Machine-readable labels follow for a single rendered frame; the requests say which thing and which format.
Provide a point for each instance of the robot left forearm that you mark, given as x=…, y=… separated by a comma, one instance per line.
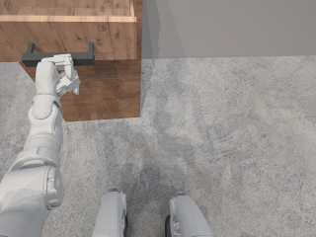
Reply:
x=44, y=141

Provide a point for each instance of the robot left upper arm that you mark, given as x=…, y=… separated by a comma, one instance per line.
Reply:
x=27, y=197

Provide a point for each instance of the left robot hand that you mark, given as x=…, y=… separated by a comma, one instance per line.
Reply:
x=47, y=76

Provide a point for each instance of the robot thigh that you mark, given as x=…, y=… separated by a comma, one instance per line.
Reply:
x=110, y=215
x=191, y=221

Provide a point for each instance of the drawer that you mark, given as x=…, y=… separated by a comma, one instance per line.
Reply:
x=68, y=26

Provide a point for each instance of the cabinet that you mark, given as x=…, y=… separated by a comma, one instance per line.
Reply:
x=110, y=89

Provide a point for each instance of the handle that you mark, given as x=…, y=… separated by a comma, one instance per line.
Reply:
x=80, y=58

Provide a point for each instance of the right robot thigh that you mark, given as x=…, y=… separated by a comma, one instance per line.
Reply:
x=191, y=221

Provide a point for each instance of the left robot thigh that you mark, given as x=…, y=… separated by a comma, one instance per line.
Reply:
x=110, y=215

